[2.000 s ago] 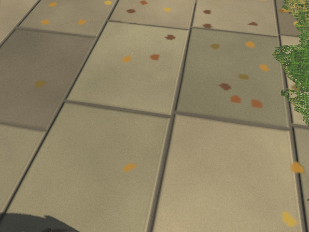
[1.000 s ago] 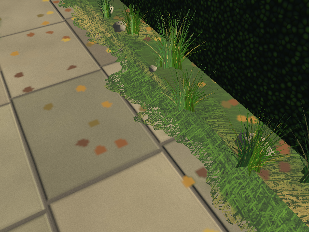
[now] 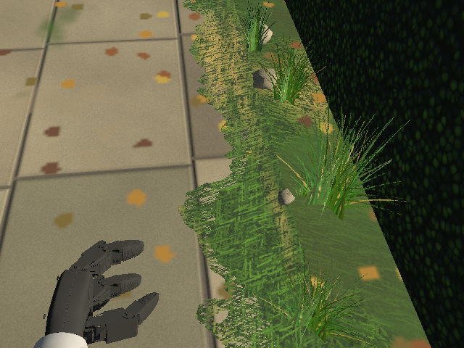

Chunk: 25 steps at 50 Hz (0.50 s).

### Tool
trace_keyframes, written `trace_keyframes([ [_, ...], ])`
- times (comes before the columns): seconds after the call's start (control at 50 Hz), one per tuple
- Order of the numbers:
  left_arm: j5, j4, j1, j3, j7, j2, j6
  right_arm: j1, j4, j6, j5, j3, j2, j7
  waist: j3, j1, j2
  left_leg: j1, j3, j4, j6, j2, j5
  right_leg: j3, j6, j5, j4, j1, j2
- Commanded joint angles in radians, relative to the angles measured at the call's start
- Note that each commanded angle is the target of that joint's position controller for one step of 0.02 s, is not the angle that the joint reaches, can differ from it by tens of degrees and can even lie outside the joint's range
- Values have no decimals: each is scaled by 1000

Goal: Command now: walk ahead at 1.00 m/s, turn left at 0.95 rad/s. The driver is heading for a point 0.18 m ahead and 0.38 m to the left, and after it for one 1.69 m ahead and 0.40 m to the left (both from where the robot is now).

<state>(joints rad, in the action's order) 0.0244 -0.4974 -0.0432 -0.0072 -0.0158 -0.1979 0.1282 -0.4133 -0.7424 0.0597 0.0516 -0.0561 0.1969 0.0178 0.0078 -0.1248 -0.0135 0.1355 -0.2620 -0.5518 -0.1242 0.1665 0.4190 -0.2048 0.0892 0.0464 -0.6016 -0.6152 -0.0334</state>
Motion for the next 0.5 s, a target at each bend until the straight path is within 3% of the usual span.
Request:
trace_keyframes([
  [0.02, 34, 33, 54, -90, 1, -159, 19, 35, 59, 1, 2, -45, 142, 6, 50, 114, 139, 181, -198, 25, -72, -123, -167, 108, -14, 18, 127, 424, 79],
  [0.04, 33, -1, 213, -114, 3, -195, 29, 75, 80, 5, -10, -39, 125, -3, 139, 210, 139, 204, -155, -176, -33, -103, -294, 95, -52, 47, 93, 602, 32],
  [0.06, 16, -37, 462, -130, -1, -257, 28, 108, 125, 9, -39, -10, 51, -16, 322, 312, 35, 373, -64, -531, 5, -75, -203, -105, -122, 274, 51, 934, -144],
  [0.08, -36, -60, 509, -136, 20, -347, 31, -35, 181, 21, 12, 16, -13, -21, 426, 202, -426, 693, 26, -839, 42, -27, 177, -759, -309, 691, 292, 1139, -397],
  [0.1, -30, -43, 429, -127, 24, -263, 23, -13, 161, 11, 45, 10, 71, -8, 282, 216, -373, 857, 73, -968, 45, -146, 54, -841, -316, 953, 336, 1056, -408],
  [0.12, -17, -47, 389, -111, 16, -184, 9, 95, 170, 1, 16, 2, 121, -7, 141, 242, -234, 897, 117, -1006, 48, -175, -35, -634, -277, 811, 321, 944, -355],
  [0.14, -20, -71, 379, -100, 12, -169, -2, 161, 181, -10, -12, -5, 143, -8, 68, 240, -83, 834, 138, -970, 47, -210, -95, -428, -245, 567, 314, 823, -306],
  [0.16, -36, -96, 374, -92, 10, -157, -7, 230, 200, -10, -34, -10, 141, -17, 8, 231, -13, 801, 146, -915, 46, -233, -137, -285, -226, 397, 319, 723, -254],
  [0.18, -52, -127, 363, -85, 10, -141, 1, 227, 209, -17, -31, -14, 134, -28, -15, 198, -45, 740, 134, -876, 47, -270, -167, -190, -207, 305, 325, 641, -234],
  [0.2, -45, -150, 343, -75, 14, -111, 5, 226, 212, -29, -16, -15, 129, -34, -27, 178, -70, 722, 139, -855, 51, -286, -162, -118, -201, 258, 342, 607, -213],
  [0.22, -32, -172, 331, -74, 17, -110, 3, 226, 218, -41, 2, -14, 122, -34, -52, 160, -88, 738, 143, -843, 56, -302, -159, -57, -192, 221, 356, 579, -208],
  [0.26, -27, -213, 337, -73, 14, -122, -1, 236, 231, -48, -1, -2, 103, -40, -79, 141, -65, 786, 148, -824, 73, -318, -213, 20, -207, 144, 378, 561, -226],
  [0.3, -38, -240, 335, -77, 6, -164, 0, 270, 256, -46, -4, 1, 109, -47, -106, 125, -39, 799, 145, -746, 72, -321, -303, 107, -207, 105, 420, 536, -228],
  [0.36, -44, -275, 349, -76, 4, -197, 1, 352, 265, -40, -7, -2, 140, -63, -152, 162, 20, 746, 242, -545, 64, -298, -456, 282, -171, 26, 471, 549, -187],
  [0.4, -34, -311, 409, -77, 5, -232, -3, 448, 298, -28, -3, 12, 112, -85, -210, 197, 16, 703, 312, -383, 39, -288, -478, 348, -155, -92, 488, 582, -194],
  [0.42, -38, -333, 428, -71, 4, -241, -7, 471, 312, -21, 3, 11, 115, -96, -222, 193, 8, 638, 361, -324, 17, -258, -468, 394, -140, -283, 474, 598, -194],
  [0.46, -40, -348, 461, -79, -7, -309, -20, 459, 319, -15, 3, -12, 162, -104, -150, 147, -78, 469, 466, -291, -11, -148, -401, 441, -132, -933, 347, 671, -208],
  [0.48, -36, -347, 461, -85, -16, -347, -32, 390, 310, -20, 3, -28, 189, -104, -94, 88, -132, 380, 491, -303, -23, -104, -327, 446, -133, -1197, 221, 704, -228],
  [0.5, -37, -334, 437, -91, -20, -374, -43, 229, 274, -26, 7, -57, 240, -100, -2, -12, -172, 182, 495, -312, -45, -68, -260, 445, -147, -1337, 13, 668, -241],
])
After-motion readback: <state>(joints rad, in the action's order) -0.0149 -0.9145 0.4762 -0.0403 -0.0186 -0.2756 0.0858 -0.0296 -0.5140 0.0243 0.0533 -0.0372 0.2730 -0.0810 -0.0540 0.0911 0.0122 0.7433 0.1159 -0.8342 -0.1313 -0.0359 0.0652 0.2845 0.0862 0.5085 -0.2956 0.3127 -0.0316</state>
